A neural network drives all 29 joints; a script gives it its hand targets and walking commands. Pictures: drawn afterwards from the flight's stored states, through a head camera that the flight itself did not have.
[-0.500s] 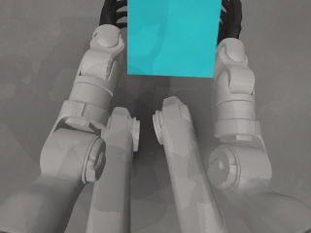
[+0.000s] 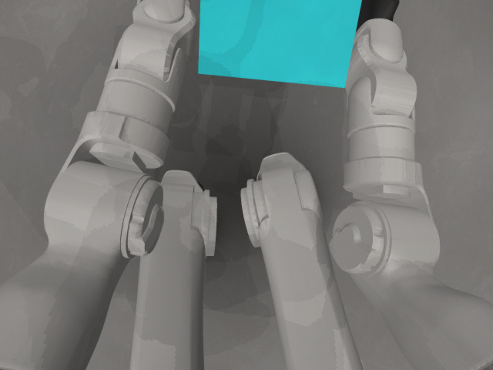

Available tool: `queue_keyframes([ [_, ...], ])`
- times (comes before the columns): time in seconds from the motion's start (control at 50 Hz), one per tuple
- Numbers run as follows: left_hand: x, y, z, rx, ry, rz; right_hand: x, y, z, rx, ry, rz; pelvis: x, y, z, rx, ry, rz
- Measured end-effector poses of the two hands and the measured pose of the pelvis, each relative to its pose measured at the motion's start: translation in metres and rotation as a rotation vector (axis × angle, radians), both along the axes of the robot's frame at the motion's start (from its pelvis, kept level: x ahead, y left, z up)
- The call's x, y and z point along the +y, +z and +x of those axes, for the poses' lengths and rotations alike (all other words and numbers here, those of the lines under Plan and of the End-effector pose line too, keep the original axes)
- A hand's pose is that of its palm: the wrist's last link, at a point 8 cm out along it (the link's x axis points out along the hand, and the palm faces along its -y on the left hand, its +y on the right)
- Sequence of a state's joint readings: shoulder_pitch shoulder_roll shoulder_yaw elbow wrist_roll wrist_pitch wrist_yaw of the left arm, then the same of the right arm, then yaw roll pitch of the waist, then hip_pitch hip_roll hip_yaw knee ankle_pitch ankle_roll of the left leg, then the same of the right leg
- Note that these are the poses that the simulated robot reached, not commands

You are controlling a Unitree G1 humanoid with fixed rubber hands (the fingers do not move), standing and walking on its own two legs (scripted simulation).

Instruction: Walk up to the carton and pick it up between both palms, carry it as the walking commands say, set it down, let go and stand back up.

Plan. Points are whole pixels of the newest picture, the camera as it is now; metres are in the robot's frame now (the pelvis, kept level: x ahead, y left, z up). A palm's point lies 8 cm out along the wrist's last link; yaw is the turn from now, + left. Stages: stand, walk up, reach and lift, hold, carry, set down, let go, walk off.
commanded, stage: set down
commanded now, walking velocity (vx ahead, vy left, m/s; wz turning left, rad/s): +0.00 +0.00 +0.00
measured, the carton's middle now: (270, 7) +0.53 -0.10 -0.22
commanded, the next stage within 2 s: none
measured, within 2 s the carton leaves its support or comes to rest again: rests again in 1.84 s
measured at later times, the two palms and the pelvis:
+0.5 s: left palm out of the picture +0.55 +0.02 -0.20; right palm (362, 22) +0.49 -0.21 -0.19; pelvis +0.01 +0.00 -0.03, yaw -1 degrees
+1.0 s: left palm out of the picture +0.56 +0.01 -0.21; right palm (365, 16) +0.50 -0.22 -0.20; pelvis +0.01 +0.01 -0.04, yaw +0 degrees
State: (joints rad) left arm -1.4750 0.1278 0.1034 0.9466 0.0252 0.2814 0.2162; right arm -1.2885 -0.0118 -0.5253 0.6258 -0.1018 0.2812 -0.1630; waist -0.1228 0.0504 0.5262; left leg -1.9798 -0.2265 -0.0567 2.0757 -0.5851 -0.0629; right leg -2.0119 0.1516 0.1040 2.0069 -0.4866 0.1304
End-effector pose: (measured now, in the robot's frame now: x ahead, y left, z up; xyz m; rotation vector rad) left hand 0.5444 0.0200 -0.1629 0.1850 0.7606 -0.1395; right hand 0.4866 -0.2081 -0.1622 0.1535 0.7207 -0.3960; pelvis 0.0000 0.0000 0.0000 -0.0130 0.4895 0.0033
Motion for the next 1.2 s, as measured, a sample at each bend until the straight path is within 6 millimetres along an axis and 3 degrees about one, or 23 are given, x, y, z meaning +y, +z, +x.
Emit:
queue_keyframes([
  [0.24, -0.002, -0.027, 0.010, -0.014, -0.014, -0.021, -0.003, -0.016, 0.013, -0.012, -0.007, -0.020, -0.002, -0.018, 0.014, 0.007, -0.004, 0.010],
  [0.72, 0.000, -0.033, 0.005, 0.007, -0.046, -0.002, 0.000, -0.024, 0.003, 0.017, -0.014, -0.026, 0.008, -0.038, 0.002, -0.026, 0.007, -0.031],
  [1.2, -0.011, -0.051, 0.015, -0.007, -0.047, -0.054, -0.012, -0.038, 0.013, 0.025, 0.008, -0.025, 0.009, -0.046, 0.016, -0.003, 0.017, -0.045],
])
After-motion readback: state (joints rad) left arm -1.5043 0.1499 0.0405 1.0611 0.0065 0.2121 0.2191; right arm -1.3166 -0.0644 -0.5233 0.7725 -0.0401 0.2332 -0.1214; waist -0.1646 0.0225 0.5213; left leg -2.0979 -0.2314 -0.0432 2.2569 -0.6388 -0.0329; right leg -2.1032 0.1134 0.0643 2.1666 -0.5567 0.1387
